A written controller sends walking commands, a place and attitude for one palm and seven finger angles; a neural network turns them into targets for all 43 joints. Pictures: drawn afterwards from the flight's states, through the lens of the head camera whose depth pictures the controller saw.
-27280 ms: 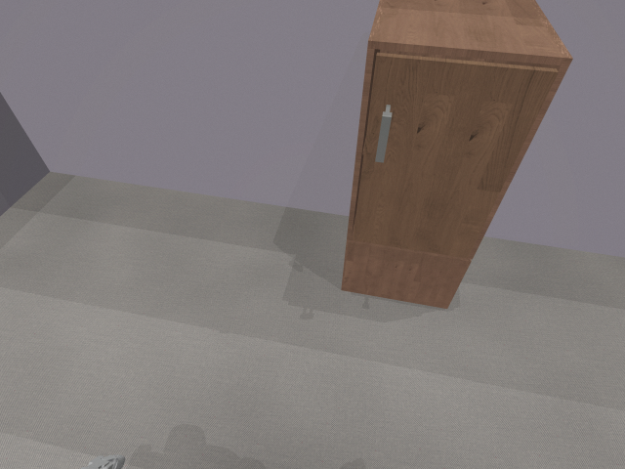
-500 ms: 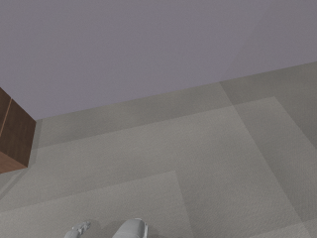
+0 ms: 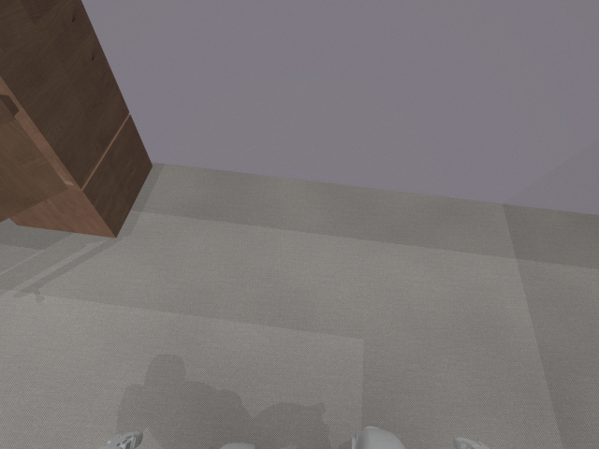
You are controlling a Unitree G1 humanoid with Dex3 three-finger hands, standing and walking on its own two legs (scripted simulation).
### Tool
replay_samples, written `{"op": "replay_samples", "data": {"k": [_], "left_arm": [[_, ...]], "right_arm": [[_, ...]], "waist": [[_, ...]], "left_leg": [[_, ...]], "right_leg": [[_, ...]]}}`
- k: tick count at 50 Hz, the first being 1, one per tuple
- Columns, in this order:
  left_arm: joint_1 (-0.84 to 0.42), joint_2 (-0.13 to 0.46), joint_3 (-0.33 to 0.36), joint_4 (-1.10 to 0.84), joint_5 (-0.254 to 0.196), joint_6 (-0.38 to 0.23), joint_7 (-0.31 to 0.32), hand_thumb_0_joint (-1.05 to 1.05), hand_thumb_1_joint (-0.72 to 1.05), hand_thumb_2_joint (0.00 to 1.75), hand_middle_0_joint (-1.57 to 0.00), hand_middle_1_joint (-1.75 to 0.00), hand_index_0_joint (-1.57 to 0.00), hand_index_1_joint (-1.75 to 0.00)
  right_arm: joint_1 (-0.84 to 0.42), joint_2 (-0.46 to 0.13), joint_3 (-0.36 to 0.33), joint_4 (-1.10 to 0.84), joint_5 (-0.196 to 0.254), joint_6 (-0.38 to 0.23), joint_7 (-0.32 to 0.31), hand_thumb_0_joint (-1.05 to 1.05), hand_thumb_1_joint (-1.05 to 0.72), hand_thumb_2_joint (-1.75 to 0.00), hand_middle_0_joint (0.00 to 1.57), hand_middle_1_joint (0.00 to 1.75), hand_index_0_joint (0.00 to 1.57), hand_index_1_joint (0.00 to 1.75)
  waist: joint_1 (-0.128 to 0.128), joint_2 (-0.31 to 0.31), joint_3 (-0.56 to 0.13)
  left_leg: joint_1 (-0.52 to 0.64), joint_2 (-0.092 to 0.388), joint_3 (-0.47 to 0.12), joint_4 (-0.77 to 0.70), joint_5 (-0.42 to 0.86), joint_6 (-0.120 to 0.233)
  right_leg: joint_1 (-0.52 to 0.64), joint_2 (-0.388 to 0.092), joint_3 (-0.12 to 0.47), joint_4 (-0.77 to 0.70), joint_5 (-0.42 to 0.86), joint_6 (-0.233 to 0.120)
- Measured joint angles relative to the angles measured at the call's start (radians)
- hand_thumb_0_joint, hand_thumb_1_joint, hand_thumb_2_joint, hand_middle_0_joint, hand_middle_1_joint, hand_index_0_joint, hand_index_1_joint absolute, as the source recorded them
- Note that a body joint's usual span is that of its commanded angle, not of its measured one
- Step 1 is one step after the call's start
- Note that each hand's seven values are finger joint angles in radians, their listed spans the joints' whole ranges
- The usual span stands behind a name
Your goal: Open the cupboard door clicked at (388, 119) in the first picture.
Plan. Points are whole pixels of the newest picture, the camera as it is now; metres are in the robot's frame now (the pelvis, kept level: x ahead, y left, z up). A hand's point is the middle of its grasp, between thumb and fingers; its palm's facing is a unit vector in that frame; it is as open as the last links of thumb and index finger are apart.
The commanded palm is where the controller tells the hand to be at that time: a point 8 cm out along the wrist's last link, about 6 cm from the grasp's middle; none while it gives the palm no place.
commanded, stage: turn to face it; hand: left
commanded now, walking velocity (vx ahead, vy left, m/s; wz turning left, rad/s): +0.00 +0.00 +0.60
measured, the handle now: out of the picture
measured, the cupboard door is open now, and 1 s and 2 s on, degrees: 49 49 49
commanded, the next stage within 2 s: take the last steps up to it in 1.08 s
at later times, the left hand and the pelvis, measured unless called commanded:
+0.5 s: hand out of the picture +0.00 +0.17 -0.18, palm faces +0.37 -0.90 -0.22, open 7.4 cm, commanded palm none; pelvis +0.02 -0.03 -0.01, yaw +21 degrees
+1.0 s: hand out of the picture +0.00 +0.13 -0.15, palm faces +0.57 -0.77 -0.27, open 7.4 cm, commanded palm none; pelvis +0.05 -0.07 +0.00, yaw +36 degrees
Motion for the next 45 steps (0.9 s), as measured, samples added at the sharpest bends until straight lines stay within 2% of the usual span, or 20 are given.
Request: {"op": "replay_samples", "data": {"k": [4, 7, 10, 12, 14, 17, 22, 24, 25, 26, 28, 30, 32, 36, 39, 41, 42, 43, 45], "left_arm": [[-0.026, -0.01, -0.007, -0.026, -0.003, -0.01, -0.001, 0.01, 0.91, 0.9, -0.2, -0.3, -0.2, -0.3], [-0.024, -0.015, -0.015, -0.05, -0.003, -0.033, -0.001, 0.01, 0.9, 0.9, -0.2, -0.3, -0.2, -0.3], [-0.022, -0.049, -0.031, -0.047, 0.005, -0.049, 0.009, 0.01, 0.9, 0.9, -0.2, -0.3, -0.2, -0.3], [-0.007, -0.067, -0.04, -0.043, 0.004, -0.047, 0.014, 0.01, 0.9, 0.9, -0.2, -0.3, -0.2, -0.3], [0.008, -0.078, -0.044, -0.033, 0.005, -0.043, 0.017, 0.01, 0.9, 0.9, -0.2, -0.3, -0.2, -0.3], [0.023, -0.086, -0.047, -0.02, 0.007, -0.042, 0.015, 0.01, 0.9, 0.9, -0.2, -0.3, -0.2, -0.3], [0.043, -0.07, -0.036, -0.01, 0.01, -0.05, 0.011, 0.01, 0.91, 0.9, -0.2, -0.3, -0.2, -0.3], [0.059, -0.054, -0.028, -0.005, 0.005, -0.048, 0.007, 0.01, 0.91, 0.9, -0.2, -0.3, -0.2, -0.3], [0.07, -0.046, -0.023, -0.003, 0.001, -0.043, 0.004, 0.01, 0.9, 0.9, -0.2, -0.3, -0.2, -0.3], [0.067, -0.033, -0.018, 0.005, -0.002, -0.033, 0.003, 0.01, 0.9, 0.9, -0.2, -0.3, -0.2, -0.3], [0.054, -0.012, -0.011, 0.021, -0.002, -0.005, 0.011, 0.01, 0.9, 0.9, -0.2, -0.3, -0.2, -0.3], [0.036, 0.0, -0.004, 0.031, -0.003, 0.008, 0.013, 0.01, 0.91, 0.9, -0.2, -0.3, -0.2, -0.3], [0.02, 0.005, 0.0, 0.027, -0.002, 0.009, 0.008, 0.01, 0.91, 0.9, -0.2, -0.3, -0.2, -0.3], [-0.002, 0.002, 0.0, 0.0, -0.003, 0.001, 0.002, 0.01, 0.91, 0.9, -0.2, -0.3, -0.2, -0.3], [-0.013, -0.005, -0.005, -0.019, -0.004, -0.008, 0.0, 0.01, 0.91, 0.9, -0.2, -0.3, -0.2, -0.3], [-0.012, -0.011, -0.009, -0.03, -0.004, -0.02, -0.001, 0.01, 0.91, 0.9, -0.2, -0.3, -0.2, -0.3], [-0.004, -0.009, -0.013, -0.039, -0.003, -0.029, -0.002, 0.01, 0.9, 0.9, -0.2, -0.3, -0.2, -0.3], [-0.002, -0.016, -0.014, -0.038, 0.002, -0.04, 0.002, 0.01, 0.9, 0.9, -0.2, -0.3, -0.2, -0.3], [0.003, -0.039, -0.028, -0.034, 0.006, -0.047, 0.006, 0.01, 0.9, 0.9, -0.2, -0.3, -0.2, -0.3]], "right_arm": [[0.021, 0.001, -0.007, 0.011, -0.002, 0.013, 0.005, 0.0, -0.9, -0.9, 0.21, 0.3, 0.2, 0.3], [0.041, -0.001, -0.018, 0.013, 0.005, 0.025, 0.007, 0.0, -0.9, -0.9, 0.21, 0.3, 0.2, 0.3], [0.031, -0.024, -0.036, 0.029, 0.008, 0.04, 0.008, 0.0, -0.91, -0.9, 0.21, 0.3, 0.2, 0.3], [0.023, -0.033, -0.042, 0.038, 0.008, 0.048, 0.013, 0.0, -0.91, -0.9, 0.2, 0.3, 0.2, 0.3], [0.019, -0.034, -0.043, 0.04, 0.008, 0.051, 0.018, 0.01, -0.91, -0.9, 0.2, 0.3, 0.2, 0.3], [0.017, -0.026, -0.038, 0.041, 0.011, 0.05, 0.024, 0.01, -0.91, -0.9, 0.2, 0.3, 0.2, 0.3], [-0.004, -0.016, -0.024, 0.041, 0.015, 0.043, 0.027, 0.01, -0.91, -0.9, 0.2, 0.3, 0.2, 0.3], [-0.013, -0.015, -0.019, 0.03, 0.013, 0.032, 0.028, 0.01, -0.91, -0.9, 0.2, 0.3, 0.2, 0.3], [-0.016, -0.019, -0.018, 0.021, 0.01, 0.023, 0.029, 0.0, -0.91, -0.9, 0.2, 0.3, 0.2, 0.3], [-0.024, -0.015, -0.019, 0.015, 0.007, 0.013, 0.026, 0.0, -0.91, -0.9, 0.2, 0.3, 0.2, 0.3], [-0.03, -0.007, -0.014, 0.004, 0.006, -0.002, 0.018, 0.0, -0.91, -0.9, 0.2, 0.3, 0.2, 0.3], [-0.023, -0.003, -0.01, -0.004, 0.003, -0.008, 0.005, 0.0, -0.91, -0.9, 0.2, 0.3, 0.2, 0.3], [-0.015, -0.002, -0.006, -0.003, 0.001, -0.007, -0.001, 0.0, -0.91, -0.9, 0.2, 0.3, 0.2, 0.3], [0.0, -0.003, -0.003, 0.008, -0.002, 0.001, 0.0, 0.0, -0.91, -0.9, 0.2, 0.3, 0.2, 0.3], [0.008, -0.004, -0.006, 0.013, -0.004, 0.013, 0.003, 0.0, -0.91, -0.9, 0.21, 0.3, 0.2, 0.3], [0.014, -0.005, -0.011, 0.016, -0.002, 0.021, 0.005, 0.0, -0.9, -0.9, 0.21, 0.3, 0.2, 0.3], [0.02, -0.003, -0.014, 0.014, 0.002, 0.024, 0.006, 0.0, -0.9, -0.9, 0.21, 0.3, 0.2, 0.3], [0.018, -0.008, -0.019, 0.017, 0.006, 0.028, 0.007, 0.0, -0.9, -0.9, 0.21, 0.3, 0.2, 0.3], [0.012, -0.021, -0.03, 0.025, 0.007, 0.038, 0.007, 0.0, -0.91, -0.9, 0.21, 0.3, 0.2, 0.3]], "waist": [[-0.016, 0.026, -0.005], [-0.022, 0.03, -0.019], [-0.027, 0.059, 0.0], [-0.033, 0.059, 0.007], [-0.041, 0.045, 0.009], [-0.044, 0.016, 0.01], [-0.018, -0.023, 0.02], [-0.011, -0.036, 0.018], [-0.01, -0.034, 0.01], [-0.01, -0.044, 0.014], [-0.005, -0.051, 0.019], [-0.006, -0.041, 0.016], [-0.003, -0.029, 0.012], [-0.001, 0.0, 0.003], [-0.009, 0.022, -0.004], [-0.012, 0.033, -0.01], [-0.011, 0.027, -0.02], [-0.008, 0.034, -0.018], [-0.014, 0.053, -0.006]], "left_leg": [[-0.016, -0.001, -0.054, 0.008, 0.004, -0.023], [-0.056, -0.019, -0.09, 0.071, -0.024, -0.045], [-0.151, -0.03, -0.076, 0.361, -0.222, -0.046], [-0.204, -0.024, -0.037, 0.553, -0.221, -0.054], [-0.222, -0.004, 0.001, 0.624, -0.197, -0.065], [-0.189, 0.021, 0.044, 0.537, -0.192, -0.076], [-0.083, 0.031, 0.091, 0.263, -0.191, -0.064], [-0.023, 0.023, 0.109, 0.125, -0.109, -0.049], [-0.007, 0.023, 0.104, 0.077, -0.023, -0.024], [-0.022, 0.014, 0.099, 0.101, -0.019, -0.006], [-0.034, 0.009, 0.084, 0.132, -0.063, 0.008], [-0.028, 0.008, 0.059, 0.11, -0.068, 0.006], [-0.012, 0.006, 0.037, 0.068, -0.042, -0.004], [0.005, 0.005, -0.006, 0.013, -0.005, -0.011], [-0.005, 0.005, -0.042, 0.016, -0.002, -0.027], [-0.022, 0.003, -0.067, 0.044, -0.013, -0.042], [-0.038, -0.008, -0.073, 0.07, -0.026, -0.05], [-0.063, -0.011, -0.077, 0.128, -0.086, -0.049], [-0.128, -0.025, -0.073, 0.334, -0.218, -0.042]], "right_leg": [[0.069, 0.029, 0.002, -0.196, 0.015, -0.005], [0.173, 0.043, -0.012, -0.424, 0.11, -0.024], [0.184, 0.037, -0.053, -0.398, 0.098, -0.071], [0.212, 0.023, -0.078, -0.418, 0.098, -0.081], [0.239, 0.007, -0.103, -0.449, 0.106, -0.082], [0.268, -0.02, -0.145, -0.477, 0.108, -0.08], [0.282, -0.059, -0.217, -0.441, 0.07, -0.065], [0.268, -0.08, -0.241, -0.383, 0.033, -0.051], [0.241, -0.088, -0.247, -0.322, 0.012, -0.043], [0.201, -0.092, -0.215, -0.228, -0.05, -0.03], [0.116, -0.06, -0.127, -0.043, -0.133, -0.016], [0.052, -0.031, -0.073, 0.066, -0.115, -0.008], [0.012, -0.016, -0.04, 0.094, -0.063, -0.004], [0.01, 0.001, -0.011, -0.015, -0.018, -0.003], [0.06, 0.022, -0.01, -0.164, 0.0, -0.007], [0.123, 0.04, -0.021, -0.303, 0.063, -0.012], [0.164, 0.038, -0.023, -0.395, 0.096, -0.019], [0.167, 0.039, -0.03, -0.406, 0.107, -0.037], [0.172, 0.033, -0.059, -0.378, 0.099, -0.072]]}}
